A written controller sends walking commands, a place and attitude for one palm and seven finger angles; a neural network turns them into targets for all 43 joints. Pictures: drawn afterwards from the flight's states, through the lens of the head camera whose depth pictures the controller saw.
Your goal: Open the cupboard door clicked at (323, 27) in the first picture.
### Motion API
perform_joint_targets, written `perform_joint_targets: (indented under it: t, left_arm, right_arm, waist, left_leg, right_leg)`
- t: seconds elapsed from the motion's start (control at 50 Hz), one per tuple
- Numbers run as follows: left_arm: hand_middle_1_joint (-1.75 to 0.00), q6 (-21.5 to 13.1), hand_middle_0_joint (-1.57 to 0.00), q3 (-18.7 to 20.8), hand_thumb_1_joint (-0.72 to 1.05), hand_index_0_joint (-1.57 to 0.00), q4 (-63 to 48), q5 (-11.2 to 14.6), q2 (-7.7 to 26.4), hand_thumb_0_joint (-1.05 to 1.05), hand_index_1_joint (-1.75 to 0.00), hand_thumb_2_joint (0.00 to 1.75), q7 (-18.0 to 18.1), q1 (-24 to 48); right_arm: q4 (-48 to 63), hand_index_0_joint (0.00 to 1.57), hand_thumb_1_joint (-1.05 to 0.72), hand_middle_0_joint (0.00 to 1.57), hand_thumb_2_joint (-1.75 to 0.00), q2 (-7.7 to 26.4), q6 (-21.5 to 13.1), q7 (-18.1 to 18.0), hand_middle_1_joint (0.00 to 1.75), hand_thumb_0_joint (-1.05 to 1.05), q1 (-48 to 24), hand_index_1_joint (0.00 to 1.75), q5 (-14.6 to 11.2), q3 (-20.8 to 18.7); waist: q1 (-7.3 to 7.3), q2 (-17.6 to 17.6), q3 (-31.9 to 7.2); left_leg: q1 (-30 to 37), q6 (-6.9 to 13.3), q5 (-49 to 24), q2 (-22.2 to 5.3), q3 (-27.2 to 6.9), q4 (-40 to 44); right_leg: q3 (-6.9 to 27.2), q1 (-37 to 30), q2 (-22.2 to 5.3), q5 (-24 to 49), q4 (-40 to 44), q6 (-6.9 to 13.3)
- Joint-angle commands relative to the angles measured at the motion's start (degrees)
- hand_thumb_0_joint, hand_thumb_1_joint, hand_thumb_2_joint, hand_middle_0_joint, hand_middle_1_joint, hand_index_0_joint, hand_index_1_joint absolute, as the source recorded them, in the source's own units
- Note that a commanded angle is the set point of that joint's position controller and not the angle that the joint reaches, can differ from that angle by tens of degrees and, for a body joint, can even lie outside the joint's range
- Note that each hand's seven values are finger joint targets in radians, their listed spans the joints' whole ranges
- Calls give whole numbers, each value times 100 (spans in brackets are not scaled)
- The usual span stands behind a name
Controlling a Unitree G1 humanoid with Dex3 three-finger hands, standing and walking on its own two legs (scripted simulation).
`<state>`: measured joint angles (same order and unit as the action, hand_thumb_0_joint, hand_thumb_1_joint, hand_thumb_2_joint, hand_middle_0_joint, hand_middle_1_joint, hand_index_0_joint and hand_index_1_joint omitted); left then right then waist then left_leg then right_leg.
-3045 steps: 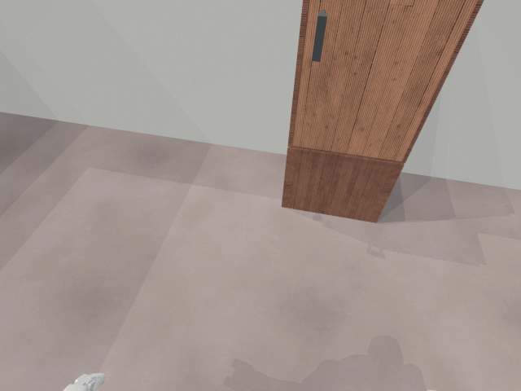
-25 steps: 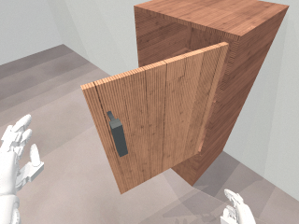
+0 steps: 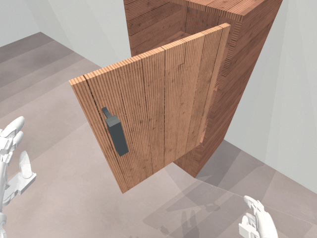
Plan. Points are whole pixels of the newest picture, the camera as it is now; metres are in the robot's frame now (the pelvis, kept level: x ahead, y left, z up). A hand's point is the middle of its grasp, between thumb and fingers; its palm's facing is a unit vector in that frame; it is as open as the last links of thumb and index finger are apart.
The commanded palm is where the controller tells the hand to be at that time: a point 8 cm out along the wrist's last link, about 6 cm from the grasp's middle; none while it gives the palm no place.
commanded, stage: step back with the hand held close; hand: left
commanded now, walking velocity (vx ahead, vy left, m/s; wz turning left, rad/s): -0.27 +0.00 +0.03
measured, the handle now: (114, 131) +0.34 +0.14 +0.09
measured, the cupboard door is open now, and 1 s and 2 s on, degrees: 74 74 74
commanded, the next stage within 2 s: stop stepping back and stand still in 0.78 s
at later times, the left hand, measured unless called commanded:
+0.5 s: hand out of the picture +0.10 +0.27 +0.14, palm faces +0.43 -0.78 -0.45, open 7.4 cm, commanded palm +0.04 +0.32 +0.17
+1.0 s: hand out of the picture -0.01 +0.20 +0.16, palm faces +0.26 -0.78 -0.56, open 7.4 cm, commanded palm -0.07 +0.26 +0.17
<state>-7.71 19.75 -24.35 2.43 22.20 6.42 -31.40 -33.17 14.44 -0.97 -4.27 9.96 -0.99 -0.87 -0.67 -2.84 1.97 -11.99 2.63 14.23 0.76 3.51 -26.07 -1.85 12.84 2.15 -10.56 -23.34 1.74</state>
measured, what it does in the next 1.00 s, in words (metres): walks backwards: right foot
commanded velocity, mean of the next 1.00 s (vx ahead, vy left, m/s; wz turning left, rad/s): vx -0.23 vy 0.03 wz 0.01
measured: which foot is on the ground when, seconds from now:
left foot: down 0.00-0.90, up 0.92-1.00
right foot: down 0.00-0.52, up 0.54-0.86, down 0.88-1.00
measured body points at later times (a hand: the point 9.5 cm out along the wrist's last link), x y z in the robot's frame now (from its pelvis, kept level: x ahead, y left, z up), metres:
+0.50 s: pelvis -0.09 +0.01 -0.02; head -0.07 +0.03 +0.43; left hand +0.07 +0.31 +0.17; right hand +0.08 -0.22 -0.10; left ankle -0.06 +0.11 -0.74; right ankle +0.00 -0.11 -0.74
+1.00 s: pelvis -0.22 -0.04 +0.00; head -0.18 -0.03 +0.44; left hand -0.03 +0.24 +0.19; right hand -0.05 -0.26 -0.09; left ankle -0.15 +0.08 -0.70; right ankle -0.30 -0.12 -0.74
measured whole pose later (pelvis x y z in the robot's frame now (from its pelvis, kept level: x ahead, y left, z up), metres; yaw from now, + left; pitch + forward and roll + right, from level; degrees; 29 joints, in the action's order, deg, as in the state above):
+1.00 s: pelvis -0.22 -0.04 +0.00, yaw -2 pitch +4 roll +1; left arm -11.3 24.9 -35.0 3.3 28.1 6.6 -36.4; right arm -35.4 10.7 -4.4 -2.9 8.7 -1.1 1.0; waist -0.8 2.2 1.7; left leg -32.7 -0.8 18.3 0.2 1.0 -46.3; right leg -1.0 9.7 1.4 -20.2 -26.5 2.3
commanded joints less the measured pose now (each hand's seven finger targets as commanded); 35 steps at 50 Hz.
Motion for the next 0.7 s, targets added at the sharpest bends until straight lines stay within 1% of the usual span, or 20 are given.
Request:
perform_joint_targets:
  t: [0.0, 0.1, 0.18, 0.22, 0.26, 0.28, 0.3, 0.34, 0.36, 0.4, 0.42, 0.46, 0.48, 0.5, 0.52, 0.54, 0.56, 0.6, 0.64, 0.68]
  left_arm:
    - [-30, -433, -20, 1195, 90, -20, -1634, 28, 1352, 0, -30, 90, 263, -77]
    - [-30, -453, -20, 1219, 90, -20, -1734, -8, 1255, 0, -30, 90, 286, -250]
    - [-30, -483, -20, 1188, 90, -20, -1470, -89, 1116, 0, -30, 90, 287, -103]
    - [-30, -524, -20, 1123, 90, -20, -1374, -169, 1013, 0, -30, 90, 288, 111]
    - [-30, -553, -20, 1083, 90, -20, -1255, -207, 1000, 0, -30, 90, 285, 292]
    - [-30, -574, -20, 1162, 90, -20, -1282, -237, 1117, 0, -30, 90, 290, 411]
    - [-30, -582, -20, 1074, 90, -20, -1262, -202, 1080, 0, -30, 90, 284, 422]
    - [-30, -597, -20, 1018, 90, -20, -1456, -151, 1113, 0, -30, 90, 293, 488]
    - [-30, -620, -20, 950, 90, -20, -1596, -138, 1096, 0, -30, 90, 317, 566]
    - [-30, -673, -20, 1050, 90, -20, -1868, -122, 1257, 0, -30, 90, 374, 563]
    - [-30, -668, -20, 1108, 90, -20, -1931, -134, 1272, 0, -30, 90, 376, 489]
    - [-30, -708, -20, 1274, 90, -20, -2111, -110, 1369, 0, -30, 90, 407, 402]
    - [-30, -755, -20, 1348, 90, -20, -2249, -106, 1438, 0, -30, 90, 426, 369]
    - [-30, -853, -20, 1422, 90, -20, -2500, -156, 1375, 0, -30, 90, 458, 318]
    - [-30, -897, -20, 1450, 90, -20, -2455, -150, 1381, 0, -30, 90, 479, 341]
    - [-30, -937, -20, 1534, 90, -20, -2131, -169, 1380, 0, -30, 90, 462, 168]
    - [-30, -928, -20, 1532, 90, -20, -2137, -161, 1338, 0, -30, 90, 469, 181]
    - [-30, -857, -20, 1303, 90, -20, -2064, -50, 1122, 0, -30, 90, 428, 148]
    - [-30, -715, -20, 1112, 90, -20, -1799, -29, 922, 0, -30, 90, 396, -18]
    - [-30, -619, -20, 934, 90, -20, -1798, -4, 830, 0, -30, 90, 366, 43]
  right_arm:
    - [1041, 20, -90, 20, -90, 527, -187, -89, 30, 0, -502, 30, -24, -236]
    - [1127, 20, -90, 20, -90, 572, -206, -103, 30, 0, -470, 30, -1, -252]
    - [1081, 20, -90, 20, -90, 634, -298, -85, 30, 0, -435, 30, 53, -266]
    - [1079, 20, -90, 20, -90, 666, -356, -76, 30, 0, -364, 30, 61, -259]
    - [1080, 20, -90, 20, -90, 670, -382, -74, 30, 0, -332, 30, 25, -260]
    - [1064, 20, -90, 20, -90, 693, -388, -86, 30, 0, -305, 30, 21, -287]
    - [1054, 20, -90, 20, -90, 622, -389, -79, 30, 0, -247, 30, 12, -278]
    - [991, 20, -90, 20, -90, 567, -399, -31, 30, 0, -152, 30, 23, -298]
    - [897, 20, -90, 20, -90, 525, -403, -6, 30, 0, -104, 30, 0, -294]
    - [828, 20, -90, 20, -90, 411, -423, 1, 30, 0, -198, 30, 50, -217]
    - [866, 20, -90, 20, -90, 414, -447, -1, 30, 0, -199, 30, 49, -198]
    - [884, 20, -90, 20, -90, 425, -486, -43, 30, 0, -228, 30, 68, -138]
    - [896, 20, -90, 20, -90, 575, -512, -119, 30, 0, -353, 30, 94, -179]
    - [988, 20, -90, 20, -90, 661, -586, -143, 30, 0, -384, 30, 131, -191]
    - [910, 20, -90, 20, -90, 431, -709, -130, 30, 0, -280, 30, 190, -165]
    - [755, 20, -90, 20, -90, 399, -802, -99, 30, 0, -195, 30, 238, -212]
    - [754, 20, -90, 20, -90, 401, -811, -67, 30, 0, -151, 30, 230, -249]
    - [619, 20, -90, 20, -90, 405, -898, -28, 30, 0, -108, 30, 186, -301]
    - [497, 20, -90, 20, -90, 431, -932, 39, 30, 0, -66, 30, 101, -339]
    - [487, 20, -90, 20, -90, 463, -969, 69, 30, 0, -126, 30, 94, -320]
  waist:
    - [-50, 25, -1427]
    - [-76, -396, -1140]
    - [-72, -632, -576]
    - [-5, -507, -307]
    - [39, -87, -145]
    - [62, 129, -149]
    - [112, 638, -194]
    - [146, 1172, -428]
    - [166, 1338, -496]
    - [123, 1321, -689]
    - [118, 1229, -791]
    - [143, 612, -708]
    - [100, -500, -502]
    - [7, -1811, -601]
    - [54, -1894, -718]
    - [83, -1617, -867]
    - [102, -1193, -723]
    - [95, -426, -746]
    - [92, -478, -939]
    - [113, -857, -953]
  left_leg:
    - [99, -59, -2392, -666, -766, 103]
    - [-602, 38, -1957, -936, -1028, 504]
    - [-1758, 318, -327, -1298, -1225, 1034]
    - [-2481, 428, 868, -1415, -1375, 1227]
    - [-2748, 440, 1472, -1259, -1341, 990]
    - [-2644, 391, 1611, -1042, -1256, 731]
    - [-2184, 272, 1499, -752, -1102, 291]
    - [-1125, 42, 1345, -269, -785, -943]
    - [-462, -72, 1135, -95, -621, -1808]
    - [-201, -121, 1040, -83, -596, -2488]
    - [-194, -106, 992, -162, -634, -2197]
    - [-135, -98, 609, -279, -662, -547]
    - [-478, 44, 734, -686, -1237, 404]
    - [-1366, 334, 434, -1514, -2190, 1066]
    - [-1415, 608, -543, -1857, -2298, 1143]
    - [-1700, 731, 73, -2115, -2373, 1409]
    - [-1625, 806, -328, -2057, -2269, 1212]
    - [-552, 755, -2138, -1876, -1851, 686]
    - [130, 608, -2717, -1704, -1495, 610]
    - [268, 548, -2423, -1649, -1394, 798]
  right_leg:
    - [699, -772, -750, 2560, -411, -38]
    - [543, -721, -476, 1422, -928, -136]
    - [462, -795, -322, -12, -1550, -198]
    - [479, -1030, -288, -177, -1778, -220]
    - [634, -1014, -361, 221, -1543, -180]
    - [901, -857, -472, 376, -1252, -113]
    - [1249, -324, -704, 312, -714, -2]
    - [2038, 879, -1337, -930, 406, 342]
    - [2239, 1570, -1687, -1433, 787, 530]
    - [2072, 1721, -1939, -966, 811, 672]
    - [1828, 1550, -1890, -581, 561, 613]
    - [1273, 1346, -1427, -417, -163, 266]
    - [928, 1289, -880, -675, -866, 23]
    - [369, 584, -256, -773, -2096, -232]
    - [348, 591, -72, -1471, -3085, -236]
    - [550, 408, -58, -1758, -4050, -229]
    - [640, 621, -73, -1763, -4204, -213]
    - [544, 1161, -65, -1816, -3668, -296]
    - [276, 1199, -33, -1789, -3110, -357]
    - [169, 989, -26, -1764, -2643, -364]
